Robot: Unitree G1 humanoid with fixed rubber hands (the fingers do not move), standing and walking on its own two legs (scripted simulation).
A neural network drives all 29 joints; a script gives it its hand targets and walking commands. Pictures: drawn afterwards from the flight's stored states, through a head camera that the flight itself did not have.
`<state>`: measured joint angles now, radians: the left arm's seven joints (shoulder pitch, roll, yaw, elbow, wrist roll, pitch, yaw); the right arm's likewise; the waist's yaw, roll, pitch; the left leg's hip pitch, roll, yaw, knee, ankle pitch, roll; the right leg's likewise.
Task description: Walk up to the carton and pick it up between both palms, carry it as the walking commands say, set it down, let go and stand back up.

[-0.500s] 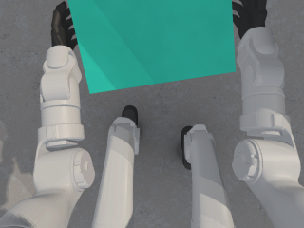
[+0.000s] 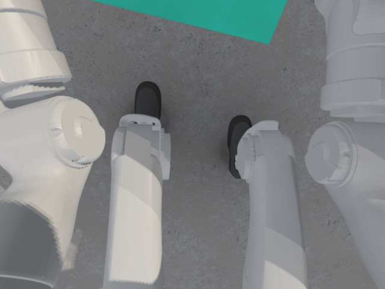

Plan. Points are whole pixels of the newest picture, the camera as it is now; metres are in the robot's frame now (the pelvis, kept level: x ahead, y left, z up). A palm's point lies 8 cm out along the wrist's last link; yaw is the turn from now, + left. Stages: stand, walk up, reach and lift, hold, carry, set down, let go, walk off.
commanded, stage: set down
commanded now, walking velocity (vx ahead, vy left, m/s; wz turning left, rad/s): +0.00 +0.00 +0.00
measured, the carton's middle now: out of the picture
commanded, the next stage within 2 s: none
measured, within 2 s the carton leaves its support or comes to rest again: rests again in 1.18 s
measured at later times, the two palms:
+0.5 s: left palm out of the picture +0.58 +0.28 -0.20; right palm out of the picture +0.60 -0.11 -0.21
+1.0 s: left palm out of the picture +0.62 +0.29 -0.23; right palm out of the picture +0.65 -0.10 -0.24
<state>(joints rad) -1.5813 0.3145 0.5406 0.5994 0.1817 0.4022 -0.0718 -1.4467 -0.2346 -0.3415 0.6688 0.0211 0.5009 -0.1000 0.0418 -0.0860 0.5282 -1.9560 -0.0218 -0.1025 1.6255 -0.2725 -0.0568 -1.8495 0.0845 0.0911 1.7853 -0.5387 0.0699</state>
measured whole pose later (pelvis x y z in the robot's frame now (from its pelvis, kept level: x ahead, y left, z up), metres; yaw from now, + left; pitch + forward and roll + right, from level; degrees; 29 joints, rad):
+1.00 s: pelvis +0.05 +0.01 -0.07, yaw -2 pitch +41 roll -3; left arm -1.60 0.48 0.46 0.81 0.14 0.42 -0.07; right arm -1.60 -0.30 -0.28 0.85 0.08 0.32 0.03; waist 0.07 -0.04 0.44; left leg -2.19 -0.02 -0.12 1.94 -0.46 -0.06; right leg -2.03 0.09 0.07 2.05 -0.73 0.07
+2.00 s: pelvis +0.04 +0.01 -0.09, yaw -4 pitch +39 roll -3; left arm -1.55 0.46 0.53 0.84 0.11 0.27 -0.13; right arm -1.59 -0.30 -0.28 0.88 0.06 0.23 0.02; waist 0.08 -0.02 0.46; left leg -2.24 0.00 -0.12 2.00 -0.43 -0.07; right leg -2.09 0.11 0.07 2.11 -0.70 0.07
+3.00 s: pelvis +0.04 +0.00 -0.10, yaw -4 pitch +37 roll -1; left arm -1.62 0.58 0.38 1.14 -0.07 0.14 -0.01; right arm -1.62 -0.39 -0.11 1.02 0.19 0.21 -0.10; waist 0.08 -0.02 0.52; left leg -2.23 0.02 -0.11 2.03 -0.44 -0.08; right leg -2.10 0.11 0.08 2.15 -0.70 0.09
